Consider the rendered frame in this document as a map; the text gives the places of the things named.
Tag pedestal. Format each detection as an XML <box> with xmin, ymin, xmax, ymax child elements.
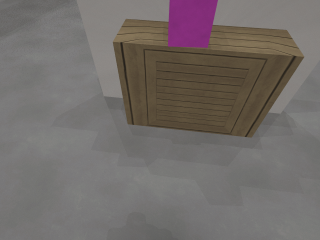
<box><xmin>113</xmin><ymin>19</ymin><xmax>304</xmax><ymax>138</ymax></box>

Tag carton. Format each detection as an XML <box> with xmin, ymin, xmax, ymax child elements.
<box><xmin>168</xmin><ymin>0</ymin><xmax>218</xmax><ymax>48</ymax></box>

